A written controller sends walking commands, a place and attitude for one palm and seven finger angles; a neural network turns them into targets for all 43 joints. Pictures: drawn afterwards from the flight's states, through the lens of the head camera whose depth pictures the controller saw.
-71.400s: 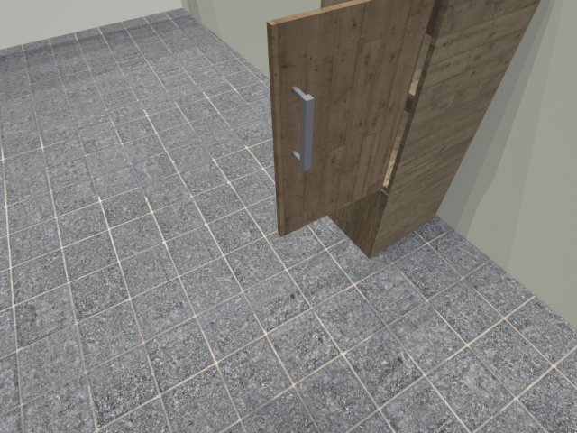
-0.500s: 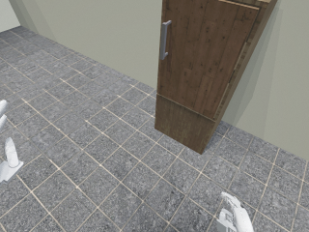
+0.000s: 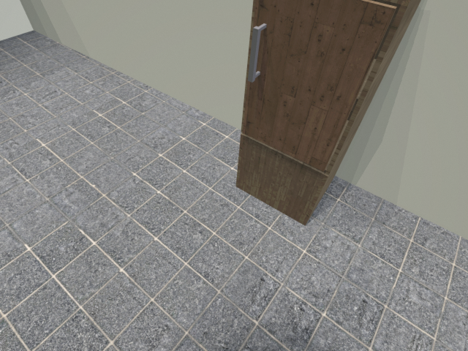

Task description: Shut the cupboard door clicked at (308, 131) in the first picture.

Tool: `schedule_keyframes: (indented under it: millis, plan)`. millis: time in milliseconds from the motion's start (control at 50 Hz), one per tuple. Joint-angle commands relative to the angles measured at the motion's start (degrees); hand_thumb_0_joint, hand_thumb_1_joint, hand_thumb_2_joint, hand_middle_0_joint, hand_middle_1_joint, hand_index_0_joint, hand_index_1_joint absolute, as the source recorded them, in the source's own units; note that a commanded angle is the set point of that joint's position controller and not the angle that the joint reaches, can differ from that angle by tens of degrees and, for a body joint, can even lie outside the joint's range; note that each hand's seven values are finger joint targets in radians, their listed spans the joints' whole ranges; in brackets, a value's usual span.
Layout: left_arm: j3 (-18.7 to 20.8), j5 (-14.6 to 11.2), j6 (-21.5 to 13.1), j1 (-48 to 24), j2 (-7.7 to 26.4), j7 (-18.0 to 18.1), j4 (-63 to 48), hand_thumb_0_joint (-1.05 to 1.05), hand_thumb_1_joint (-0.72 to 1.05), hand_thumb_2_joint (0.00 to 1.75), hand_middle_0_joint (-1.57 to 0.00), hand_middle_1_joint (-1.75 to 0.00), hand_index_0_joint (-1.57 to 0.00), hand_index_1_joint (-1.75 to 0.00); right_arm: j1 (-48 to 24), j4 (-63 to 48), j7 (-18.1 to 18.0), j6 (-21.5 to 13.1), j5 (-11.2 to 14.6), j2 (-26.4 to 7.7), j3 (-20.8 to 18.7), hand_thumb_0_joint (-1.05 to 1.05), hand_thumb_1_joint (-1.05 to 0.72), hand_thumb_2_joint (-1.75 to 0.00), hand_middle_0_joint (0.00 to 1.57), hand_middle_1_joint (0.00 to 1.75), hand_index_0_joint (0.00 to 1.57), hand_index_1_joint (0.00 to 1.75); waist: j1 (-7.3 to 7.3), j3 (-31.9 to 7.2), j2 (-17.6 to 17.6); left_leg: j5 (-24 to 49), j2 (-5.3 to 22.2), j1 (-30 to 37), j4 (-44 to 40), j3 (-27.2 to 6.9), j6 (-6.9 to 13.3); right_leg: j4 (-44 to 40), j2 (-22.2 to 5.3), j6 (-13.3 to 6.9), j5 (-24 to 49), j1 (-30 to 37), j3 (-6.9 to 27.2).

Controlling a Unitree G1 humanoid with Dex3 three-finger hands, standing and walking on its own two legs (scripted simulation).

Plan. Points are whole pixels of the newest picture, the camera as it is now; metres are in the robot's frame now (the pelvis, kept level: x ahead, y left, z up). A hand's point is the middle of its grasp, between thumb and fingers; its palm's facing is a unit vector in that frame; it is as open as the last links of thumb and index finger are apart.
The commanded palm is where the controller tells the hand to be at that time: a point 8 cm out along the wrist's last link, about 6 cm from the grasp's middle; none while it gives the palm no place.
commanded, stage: let the arm hang, fingers relaxed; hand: left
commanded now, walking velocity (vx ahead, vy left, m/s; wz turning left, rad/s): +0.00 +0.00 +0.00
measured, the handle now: (257, 53) +0.98 -0.04 +0.04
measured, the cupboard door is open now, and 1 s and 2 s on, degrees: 1 1 1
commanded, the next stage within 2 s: look to check the result in 0.76 s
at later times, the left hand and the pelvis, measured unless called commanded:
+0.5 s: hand out of the picture -0.04 +0.17 -0.17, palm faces +0.01 -0.98 -0.18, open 7.4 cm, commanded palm none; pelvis +0.00 +0.01 +0.01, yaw -1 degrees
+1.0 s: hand out of the picture -0.02 +0.17 -0.17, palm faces +0.00 -0.98 -0.20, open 7.4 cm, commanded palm none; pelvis +0.00 +0.00 +0.01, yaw -2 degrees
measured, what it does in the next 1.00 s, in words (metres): stands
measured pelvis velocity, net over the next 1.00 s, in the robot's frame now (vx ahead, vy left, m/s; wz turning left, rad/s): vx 0.00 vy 0.00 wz -0.03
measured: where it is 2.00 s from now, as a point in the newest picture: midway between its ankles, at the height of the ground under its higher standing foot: outside the picture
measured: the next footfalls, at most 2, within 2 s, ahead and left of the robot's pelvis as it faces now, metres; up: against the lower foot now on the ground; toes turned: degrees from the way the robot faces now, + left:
none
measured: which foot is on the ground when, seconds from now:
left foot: down 0.00-1.00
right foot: down 0.00-1.00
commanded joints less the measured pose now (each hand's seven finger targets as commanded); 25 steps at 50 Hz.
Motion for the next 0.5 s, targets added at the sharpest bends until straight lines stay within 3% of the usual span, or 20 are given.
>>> schedule_keyframes:
  millis: [0, 60, 100, 200, 260, 380, 480]
  plan:
    - [1.74, 0.34, -2.79, 3.14, 6.91, -0.18, 2.39, 0.00, 0.90, 0.90, -0.20, -0.30, -0.20, -0.30, 0.72, 0.50, -1.14, -1.30, 0.04, -4.96, -2.28, 0.00, -0.90, -0.90, 0.20, 0.30, 0.20, 0.30, 0.63, 0.15, 9.54, -8.82, 3.83, 1.85, -10.88, -7.39, -0.28, -9.21, -2.56, -3.67, -0.84, -1.41, 5.15]
    - [1.34, 0.28, -3.00, 4.96, 5.83, -0.13, 6.25, 0.00, 0.90, 0.90, -0.20, -0.30, -0.20, -0.30, 3.21, 3.43, -1.55, -1.34, 0.26, -4.35, -2.69, 0.00, -0.90, -0.90, 0.20, 0.30, 0.20, 0.30, 0.54, 0.75, 8.10, -10.18, 4.13, 3.06, -12.03, -7.50, -0.07, -9.96, -2.30, -3.64, -0.68, -2.03, 4.72]
    - [1.21, 0.30, -3.22, 5.73, 5.32, 0.03, 8.09, 0.00, 0.90, 0.90, -0.20, -0.30, -0.20, -0.30, 4.84, 4.85, -1.76, -1.42, 0.47, -3.96, -2.88, 0.00, -0.90, -0.90, 0.20, 0.30, 0.20, 0.30, 0.35, 0.78, 4.81, -8.26, 4.37, 4.17, -11.78, -7.36, 0.13, -10.42, -2.39, -3.61, 0.05, -2.01, 4.56]
    - [0.93, 0.30, -3.38, 7.38, 3.80, 0.47, 11.02, 0.00, 0.90, 0.90, -0.20, -0.30, -0.20, -0.30, 7.23, 7.44, -2.02, -1.38, 0.61, -2.23, -2.88, 0.00, -0.90, -0.90, 0.20, 0.30, 0.20, 0.30, 0.05, 1.95, 0.82, -6.26, 4.38, 5.81, -11.27, -6.20, 0.33, -11.08, -2.65, -3.53, -1.00, -3.80, 4.53]
    - [0.86, 0.37, -3.19, 8.03, 2.88, 0.71, 11.82, 0.00, 0.90, 0.90, -0.20, -0.30, -0.20, -0.30, 8.07, 8.42, -2.07, -1.15, 0.51, -1.42, -2.90, 0.00, -0.90, -0.90, 0.20, 0.30, 0.20, 0.30, -0.02, 4.14, -0.13, -7.74, 4.25, 5.24, -11.57, -6.13, 0.31, -11.08, -2.30, -3.26, -3.07, -5.67, 4.63]
    - [1.06, 0.58, -2.96, 9.15, 1.96, 1.02, 11.90, 0.00, 0.90, 0.90, -0.20, -0.30, -0.20, -0.30, 8.66, 9.07, -2.05, -1.19, 0.46, -0.30, -2.93, 0.00, -0.90, -0.90, 0.20, 0.30, 0.20, 0.30, 0.40, 4.47, 1.78, -9.94, 4.29, 3.75, -12.99, -6.46, 0.41, -9.89, -1.72, -2.97, -2.41, -5.34, 4.34]
    - [1.07, 0.64, -3.10, 8.42, 1.73, 1.10, 11.35, 0.00, 0.90, 0.90, -0.20, -0.30, -0.20, -0.30, 8.60, 9.09, -1.95, -1.17, 0.43, 0.54, -2.86, 0.00, -0.90, -0.90, 0.20, 0.30, 0.20, 0.30, 0.37, 6.00, 0.86, -8.66, 3.79, 3.46, -12.15, -5.72, 0.13, -10.42, -1.86, -2.90, -2.65, -6.44, 4.72]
